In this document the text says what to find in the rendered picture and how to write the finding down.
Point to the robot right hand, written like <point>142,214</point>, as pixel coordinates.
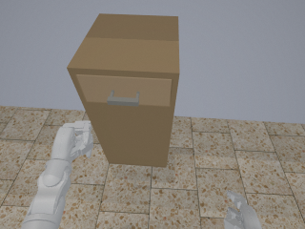
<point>246,218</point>

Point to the drawer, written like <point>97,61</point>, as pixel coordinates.
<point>152,91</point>

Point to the handle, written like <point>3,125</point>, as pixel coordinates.
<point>123,101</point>

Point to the robot left hand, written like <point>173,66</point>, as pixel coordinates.
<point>66,139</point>

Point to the cabinet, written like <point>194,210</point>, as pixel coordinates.
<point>131,45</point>

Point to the robot left forearm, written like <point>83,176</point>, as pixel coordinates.
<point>47,207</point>

